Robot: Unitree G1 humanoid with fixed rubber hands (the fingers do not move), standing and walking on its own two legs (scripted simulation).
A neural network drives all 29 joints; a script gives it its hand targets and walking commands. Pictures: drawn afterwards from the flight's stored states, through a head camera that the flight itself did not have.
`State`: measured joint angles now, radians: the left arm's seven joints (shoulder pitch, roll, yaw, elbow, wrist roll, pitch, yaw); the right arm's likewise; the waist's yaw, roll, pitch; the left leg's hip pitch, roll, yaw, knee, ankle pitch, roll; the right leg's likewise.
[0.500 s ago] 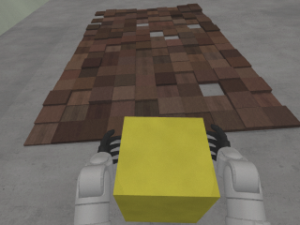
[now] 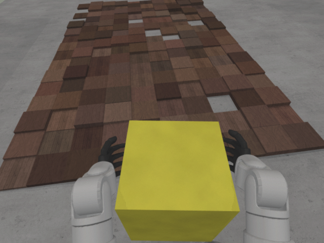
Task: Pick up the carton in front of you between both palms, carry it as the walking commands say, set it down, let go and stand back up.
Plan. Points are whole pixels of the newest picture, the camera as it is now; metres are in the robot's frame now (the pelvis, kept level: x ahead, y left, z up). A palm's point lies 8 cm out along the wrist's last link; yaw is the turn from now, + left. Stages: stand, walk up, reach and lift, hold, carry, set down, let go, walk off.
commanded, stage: carry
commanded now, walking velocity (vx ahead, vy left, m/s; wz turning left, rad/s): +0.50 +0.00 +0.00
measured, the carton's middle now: (172, 184) +0.26 +0.00 +0.01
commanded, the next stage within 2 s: none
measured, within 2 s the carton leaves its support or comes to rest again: neither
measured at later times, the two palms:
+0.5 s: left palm (126, 81) +0.59 +0.12 +0.09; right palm (214, 75) +0.61 -0.18 +0.09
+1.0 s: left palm (130, 24) +0.92 +0.12 +0.15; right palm (200, 20) +0.92 -0.18 +0.15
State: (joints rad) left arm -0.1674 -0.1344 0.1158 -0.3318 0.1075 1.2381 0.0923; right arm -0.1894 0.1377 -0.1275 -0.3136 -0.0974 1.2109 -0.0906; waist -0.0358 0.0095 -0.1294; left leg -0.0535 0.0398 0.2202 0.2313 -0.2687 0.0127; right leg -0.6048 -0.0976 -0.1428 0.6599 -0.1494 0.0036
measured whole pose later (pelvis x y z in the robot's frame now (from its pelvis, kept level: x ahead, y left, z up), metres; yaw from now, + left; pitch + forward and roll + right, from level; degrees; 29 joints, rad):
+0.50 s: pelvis +0.34 -0.04 +0.00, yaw +2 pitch +4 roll +1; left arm -0.10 -0.13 0.07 -0.43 0.09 1.18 0.09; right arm -0.11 0.13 -0.08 -0.44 -0.11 1.17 -0.08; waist 0.01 0.01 -0.07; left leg -0.59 0.09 0.17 0.62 -0.08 0.01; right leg -0.02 -0.04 -0.24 0.25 -0.31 -0.02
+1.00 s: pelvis +0.55 -0.02 -0.02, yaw +1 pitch +4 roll +0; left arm -0.77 0.01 0.21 -0.03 0.07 1.35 0.11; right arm -0.77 -0.01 -0.23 -0.03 -0.06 1.32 -0.12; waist -0.02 0.01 -0.02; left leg -0.32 0.06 0.22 0.56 -0.30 0.03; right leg -0.30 -0.05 -0.13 0.57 -0.34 -0.01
